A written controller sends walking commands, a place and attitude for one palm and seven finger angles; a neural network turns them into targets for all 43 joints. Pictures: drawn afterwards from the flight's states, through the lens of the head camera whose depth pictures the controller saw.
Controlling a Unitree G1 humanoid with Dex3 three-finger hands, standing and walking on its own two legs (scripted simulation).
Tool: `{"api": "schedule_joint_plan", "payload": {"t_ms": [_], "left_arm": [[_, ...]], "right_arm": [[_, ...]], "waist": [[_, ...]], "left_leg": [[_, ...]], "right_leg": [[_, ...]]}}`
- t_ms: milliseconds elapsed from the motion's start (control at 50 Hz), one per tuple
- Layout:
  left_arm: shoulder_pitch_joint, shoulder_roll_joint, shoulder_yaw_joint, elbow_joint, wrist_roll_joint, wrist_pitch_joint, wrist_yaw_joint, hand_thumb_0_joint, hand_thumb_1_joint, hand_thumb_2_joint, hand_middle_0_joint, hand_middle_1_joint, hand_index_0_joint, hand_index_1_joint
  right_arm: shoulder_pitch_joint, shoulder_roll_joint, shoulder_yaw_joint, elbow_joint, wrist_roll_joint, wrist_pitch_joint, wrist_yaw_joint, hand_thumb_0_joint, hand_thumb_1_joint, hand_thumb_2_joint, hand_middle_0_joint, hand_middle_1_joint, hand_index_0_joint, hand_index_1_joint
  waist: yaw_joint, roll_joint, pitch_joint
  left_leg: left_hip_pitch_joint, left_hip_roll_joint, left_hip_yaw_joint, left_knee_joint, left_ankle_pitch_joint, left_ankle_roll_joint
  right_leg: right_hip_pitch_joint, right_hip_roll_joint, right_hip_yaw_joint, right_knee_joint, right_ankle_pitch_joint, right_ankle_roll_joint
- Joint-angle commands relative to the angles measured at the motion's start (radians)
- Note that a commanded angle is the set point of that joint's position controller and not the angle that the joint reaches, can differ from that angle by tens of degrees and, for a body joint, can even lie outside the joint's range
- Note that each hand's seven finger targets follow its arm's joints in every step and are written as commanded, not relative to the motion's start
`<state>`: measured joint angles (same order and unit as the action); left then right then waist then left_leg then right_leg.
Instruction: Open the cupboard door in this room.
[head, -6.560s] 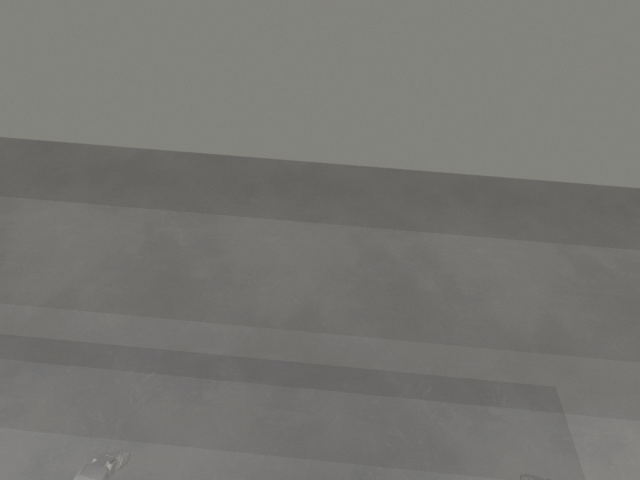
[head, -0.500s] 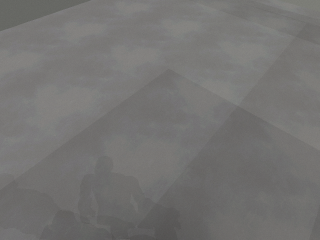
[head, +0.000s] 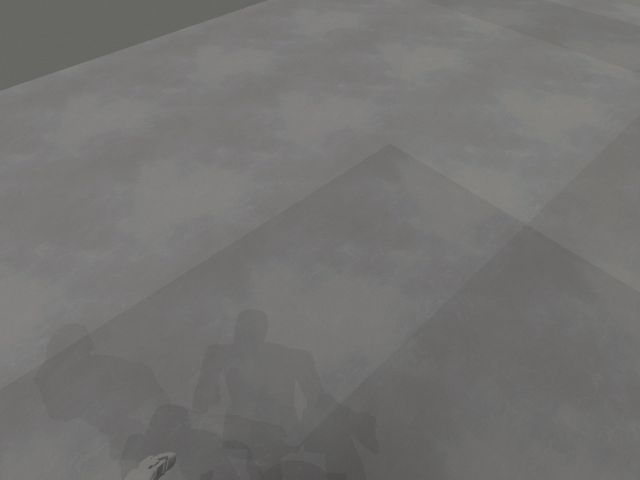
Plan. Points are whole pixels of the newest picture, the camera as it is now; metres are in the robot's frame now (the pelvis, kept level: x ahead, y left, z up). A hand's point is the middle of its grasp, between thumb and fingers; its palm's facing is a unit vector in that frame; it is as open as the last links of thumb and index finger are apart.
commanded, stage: turn or walk to find it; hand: left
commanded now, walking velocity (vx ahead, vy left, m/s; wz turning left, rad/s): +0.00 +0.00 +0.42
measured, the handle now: out of the picture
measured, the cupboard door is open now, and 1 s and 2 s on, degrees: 0 0 0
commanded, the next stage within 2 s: none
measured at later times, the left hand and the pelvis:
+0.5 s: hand out of the picture -0.07 +0.21 -0.18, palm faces +0.32 -0.92 -0.22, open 7.4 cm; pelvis -0.04 +0.01 -0.01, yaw +16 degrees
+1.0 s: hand out of the picture -0.04 +0.22 -0.15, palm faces +0.42 -0.87 -0.27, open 7.4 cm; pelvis -0.07 -0.02 +0.00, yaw +25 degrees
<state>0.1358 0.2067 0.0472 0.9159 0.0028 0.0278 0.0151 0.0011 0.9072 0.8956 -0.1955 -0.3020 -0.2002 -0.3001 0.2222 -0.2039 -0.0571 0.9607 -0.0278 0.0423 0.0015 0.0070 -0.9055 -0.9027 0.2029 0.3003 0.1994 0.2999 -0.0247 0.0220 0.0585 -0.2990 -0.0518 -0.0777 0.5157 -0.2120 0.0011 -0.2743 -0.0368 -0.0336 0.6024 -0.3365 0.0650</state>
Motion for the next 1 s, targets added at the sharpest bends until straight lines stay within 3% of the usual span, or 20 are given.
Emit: {"api": "schedule_joint_plan", "payload": {"t_ms": [0,20,40,80,140,340,380,420,440,460,480,500,520,560,600,820,920,940,960,980], "left_arm": [[0.161,0.258,0.060,-0.038,0.027,-0.033,0.023,0.000,0.900,0.900,-0.200,-0.300,-0.200,-0.300],[0.142,0.248,0.055,-0.053,0.018,-0.026,0.025,0.000,0.900,0.900,-0.200,-0.300,-0.200,-0.300],[0.070,0.206,0.055,-0.066,0.017,-0.030,0.029,0.000,0.900,0.900,-0.200,-0.300,-0.200,-0.300],[-0.016,0.161,0.035,-0.086,0.014,-0.029,0.022,0.000,0.900,0.900,-0.200,-0.300,-0.200,-0.300],[0.003,0.135,0.028,-0.077,0.015,-0.040,0.022,0.000,0.900,0.900,-0.200,-0.300,-0.200,-0.300],[0.148,0.198,0.049,-0.008,0.031,-0.031,0.018,0.000,0.900,0.900,-0.200,-0.300,-0.200,-0.300],[0.147,0.208,0.052,-0.001,0.031,-0.028,0.017,0.000,0.900,0.900,-0.200,-0.300,-0.200,-0.300],[0.124,0.201,0.053,0.003,0.022,-0.023,0.014,0.000,0.900,0.900,-0.200,-0.300,-0.200,-0.300],[0.121,0.185,0.049,-0.003,0.013,-0.016,0.012,0.000,0.900,0.900,-0.200,-0.300,-0.200,-0.300],[0.135,0.127,0.040,-0.029,0.004,-0.009,0.008,0.000,0.900,0.900,-0.200,-0.300,-0.200,-0.300],[0.079,0.086,0.018,-0.060,0.010,-0.001,0.007,0.000,0.900,0.900,-0.200,-0.300,-0.200,-0.300],[0.054,0.112,0.023,-0.063,0.014,0.007,0.008,0.000,0.900,0.900,-0.200,-0.300,-0.200,-0.300],[0.032,0.099,0.026,-0.044,0.019,0.017,0.012,0.000,0.900,0.900,-0.200,-0.300,-0.200,-0.300],[0.033,0.117,0.034,-0.023,0.015,0.013,0.001,0.000,0.900,0.900,-0.200,-0.300,-0.200,-0.300],[0.070,0.112,0.032,0.000,0.014,0.007,-0.004,0.000,0.900,0.900,-0.200,-0.300,-0.200,-0.300],[-0.010,0.091,0.024,-0.051,0.008,0.006,0.006,0.000,0.900,0.900,-0.200,-0.300,-0.200,-0.300],[0.067,0.092,0.024,-0.040,0.001,-0.009,0.009,0.000,0.900,0.900,-0.200,-0.300,-0.200,-0.300],[0.111,0.099,0.028,-0.034,0.001,-0.016,0.012,0.000,0.900,0.900,-0.200,-0.300,-0.200,-0.300],[0.140,0.142,0.037,-0.030,0.009,-0.027,0.017,0.000,0.900,0.900,-0.200,-0.300,-0.200,-0.300],[0.160,0.234,0.056,-0.030,0.024,-0.035,0.024,0.000,0.900,0.900,-0.200,-0.300,-0.200,-0.300]], "right_arm": [[-0.034,-0.082,-0.033,-0.113,0.017,-0.019,-0.003,0.000,-0.900,-0.900,0.200,0.300,0.200,0.300],[-0.044,-0.131,-0.049,-0.112,0.009,-0.007,-0.003,0.000,-0.900,-0.900,0.200,0.300,0.200,0.300],[-0.030,-0.132,-0.053,-0.087,0.004,0.009,0.001,0.000,-0.900,-0.900,0.200,0.300,0.200,0.300],[0.018,-0.122,-0.056,-0.041,0.001,0.021,0.012,0.000,-0.900,-0.900,0.200,0.300,0.200,0.300],[0.063,-0.099,-0.048,-0.019,0.002,0.022,0.018,0.000,-0.900,-0.900,0.200,0.300,0.200,0.300],[-0.067,-0.076,-0.022,-0.048,0.016,0.006,0.013,0.000,-0.900,-0.900,0.200,0.300,0.200,0.300],[-0.047,-0.076,-0.017,-0.045,0.021,-0.005,0.009,0.000,-0.900,-0.900,0.200,0.300,0.200,0.300],[0.010,-0.085,-0.018,-0.031,0.021,-0.015,0.007,0.000,-0.900,-0.900,0.200,0.300,0.200,0.300],[0.051,-0.115,-0.023,-0.022,0.019,-0.024,0.008,0.000,-0.900,-0.900,0.200,0.300,0.200,0.300],[0.074,-0.207,-0.043,-0.026,0.010,-0.036,0.004,0.000,-0.900,-0.900,0.200,0.300,0.200,0.300],[0.104,-0.275,-0.056,-0.021,0.011,-0.028,-0.006,0.000,-0.900,-0.900,0.200,0.300,0.200,0.300],[0.104,-0.267,-0.055,-0.015,0.007,-0.022,-0.007,0.000,-0.900,-0.900,0.200,0.300,0.200,0.300],[0.070,-0.232,-0.046,-0.016,0.004,-0.028,-0.017,0.000,-0.900,-0.900,0.200,0.300,0.200,0.300],[-0.017,-0.194,-0.028,-0.042,0.005,-0.030,-0.025,0.000,-0.900,-0.900,0.200,0.300,0.200,0.300],[-0.023,-0.186,-0.024,-0.047,0.010,-0.038,-0.025,0.000,-0.900,-0.900,0.200,0.300,0.200,0.300],[0.032,-0.192,-0.042,-0.049,0.002,-0.026,-0.018,0.000,-0.900,-0.900,0.200,0.300,0.200,0.300],[0.000,-0.189,-0.049,-0.061,0.003,-0.020,-0.012,0.000,-0.900,-0.900,0.200,0.300,0.200,0.300],[-0.010,-0.178,-0.048,-0.069,0.008,-0.019,-0.011,0.000,-0.900,-0.900,0.200,0.300,0.200,0.300],[-0.001,-0.140,-0.045,-0.072,0.015,-0.020,-0.006,0.000,-0.900,-0.900,0.200,0.300,0.200,0.300],[0.003,-0.076,-0.032,-0.094,0.021,-0.021,-0.001,0.000,-0.900,-0.900,0.200,0.300,0.200,0.300]], "waist": [[0.081,-0.338,-0.101],[0.077,-0.224,-0.093],[0.045,-0.243,-0.047],[-0.002,-0.158,0.011],[-0.007,-0.154,-0.012],[0.077,-0.219,-0.047],[0.069,-0.229,-0.086],[0.030,-0.175,-0.116],[0.001,-0.090,-0.144],[-0.010,0.171,-0.159],[-0.032,0.301,-0.124],[-0.037,0.181,-0.124],[-0.028,0.255,-0.090],[0.001,0.186,-0.022],[0.016,0.126,-0.048],[-0.018,0.126,-0.065],[0.022,0.136,-0.103],[0.048,0.101,-0.129],[0.057,-0.007,-0.148],[0.070,-0.281,-0.146]], "left_leg": [[-0.316,-0.027,0.024,0.326,-0.340,-0.031],[-0.266,0.017,-0.015,0.498,-0.359,-0.027],[-0.263,0.042,-0.044,0.591,-0.306,-0.024],[-0.252,0.058,-0.003,0.706,-0.188,-0.037],[-0.251,0.070,0.034,0.709,-0.117,-0.062],[-0.138,0.093,0.132,0.304,-0.261,-0.068],[-0.072,0.081,0.155,0.193,-0.247,-0.057],[0.058,0.075,0.165,-0.003,-0.093,-0.046],[0.176,0.100,0.128,-0.129,0.049,-0.032],[0.306,0.310,-0.149,-0.199,0.265,0.050],[0.294,0.454,-0.284,-0.198,0.551,0.156],[0.237,0.466,-0.215,-0.175,0.491,0.199],[0.163,0.397,-0.187,-0.200,0.428,0.170],[0.138,0.329,-0.134,-0.197,0.398,0.146],[0.191,0.286,-0.089,-0.183,0.474,0.131],[0.176,0.290,-0.230,-0.183,0.346,0.176],[0.059,0.236,-0.260,-0.122,0.326,0.141],[0.001,0.208,-0.248,-0.078,0.265,0.113],[-0.117,0.143,-0.193,-0.002,0.114,0.056],[-0.297,-0.001,-0.017,0.211,-0.203,-0.020]], "right_leg": [[0.284,-0.423,0.390,-0.338,0.213,-0.171],[0.149,-0.464,0.349,-0.344,0.227,-0.231],[0.061,-0.399,0.286,-0.373,0.100,-0.219],[0.003,-0.297,0.155,-0.360,0.056,-0.171],[0.058,-0.257,0.044,-0.331,0.162,-0.154],[0.177,-0.331,0.009,-0.241,0.402,-0.210],[0.188,-0.336,-0.002,-0.189,0.479,-0.205],[0.144,-0.311,-0.063,-0.095,0.448,-0.146],[0.070,-0.273,-0.110,0.013,0.382,-0.094],[-0.154,-0.155,-0.161,0.199,0.063,-0.020],[-0.287,-0.083,-0.109,0.353,-0.306,0.013],[-0.250,-0.095,-0.044,0.442,-0.285,-0.005],[-0.255,-0.103,-0.004,0.469,-0.233,-0.004],[-0.276,-0.092,0.008,0.517,-0.117,0.002],[-0.272,-0.076,-0.001,0.527,-0.060,0.014],[-0.180,-0.034,0.014,0.270,-0.119,0.020],[0.036,0.011,-0.008,-0.020,0.009,-0.004],[0.142,-0.003,-0.006,-0.162,0.105,-0.007],[0.280,-0.095,0.072,-0.268,0.145,-0.029],[0.366,-0.346,0.328,-0.322,0.181,-0.124]]}}
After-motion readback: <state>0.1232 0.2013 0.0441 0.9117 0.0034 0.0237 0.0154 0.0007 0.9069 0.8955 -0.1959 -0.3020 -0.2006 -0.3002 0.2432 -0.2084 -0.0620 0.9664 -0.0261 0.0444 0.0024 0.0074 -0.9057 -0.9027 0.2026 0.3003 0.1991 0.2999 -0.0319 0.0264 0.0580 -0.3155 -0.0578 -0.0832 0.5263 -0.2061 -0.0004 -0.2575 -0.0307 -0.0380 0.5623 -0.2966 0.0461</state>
